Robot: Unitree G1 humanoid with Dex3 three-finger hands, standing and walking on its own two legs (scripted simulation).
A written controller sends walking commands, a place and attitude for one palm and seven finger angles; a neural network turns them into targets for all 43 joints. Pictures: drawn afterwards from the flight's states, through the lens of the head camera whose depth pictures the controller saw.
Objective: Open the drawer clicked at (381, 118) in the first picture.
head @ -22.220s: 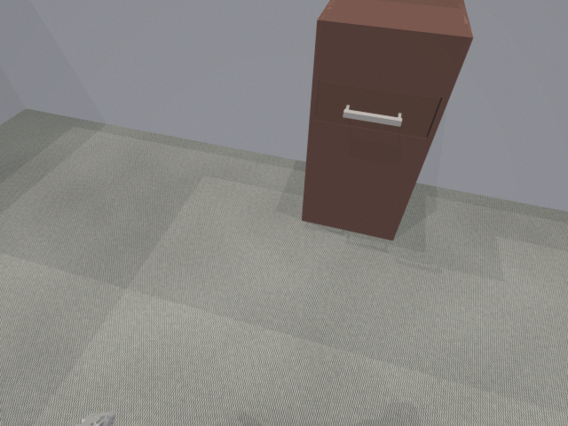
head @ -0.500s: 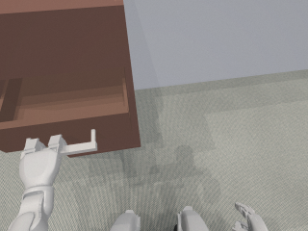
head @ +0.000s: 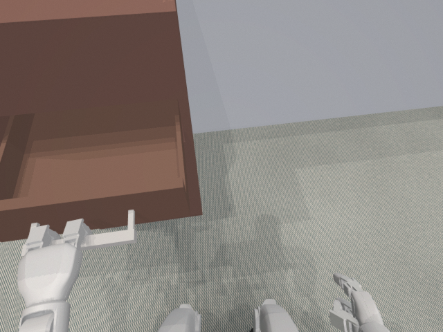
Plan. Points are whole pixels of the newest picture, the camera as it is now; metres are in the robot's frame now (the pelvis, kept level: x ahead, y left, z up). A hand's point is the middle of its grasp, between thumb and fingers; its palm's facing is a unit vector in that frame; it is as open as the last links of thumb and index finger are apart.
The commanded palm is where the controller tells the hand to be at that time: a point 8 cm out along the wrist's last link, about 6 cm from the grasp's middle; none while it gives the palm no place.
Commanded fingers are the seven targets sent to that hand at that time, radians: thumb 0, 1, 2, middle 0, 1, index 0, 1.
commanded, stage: pull the drawer open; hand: left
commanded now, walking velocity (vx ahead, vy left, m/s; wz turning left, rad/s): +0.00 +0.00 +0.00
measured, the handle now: (82, 232) +0.28 +0.28 -0.04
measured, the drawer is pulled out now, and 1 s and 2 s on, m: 0.20 0.30 0.30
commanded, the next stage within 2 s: open the thumb to release the handle in 1.26 s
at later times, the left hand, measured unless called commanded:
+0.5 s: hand (63, 303) +0.17 +0.28 -0.06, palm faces -0.08 -0.04 -1.00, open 5.9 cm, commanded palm +0.13 +0.28 -0.01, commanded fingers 0.00 0.90 0.90 -0.40 -1.35 -0.40 -1.35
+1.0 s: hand out of the picture +0.13 +0.27 -0.06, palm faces -0.11 -0.04 -0.99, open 5.9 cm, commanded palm +0.09 +0.27 -0.01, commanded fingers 0.00 0.90 0.90 -0.40 -1.35 -0.40 -1.35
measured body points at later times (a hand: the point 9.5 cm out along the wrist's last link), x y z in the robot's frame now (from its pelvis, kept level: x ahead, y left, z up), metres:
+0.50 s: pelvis -0.01 +0.00 -0.01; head +0.09 +0.01 +0.43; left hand +0.17 +0.28 +0.00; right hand +0.20 -0.23 -0.12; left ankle -0.04 +0.10 -0.64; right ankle +0.01 -0.13 -0.64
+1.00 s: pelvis -0.02 -0.01 -0.02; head +0.07 -0.01 +0.42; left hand +0.13 +0.27 +0.00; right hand +0.20 -0.24 -0.12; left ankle -0.04 +0.10 -0.64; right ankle +0.01 -0.13 -0.64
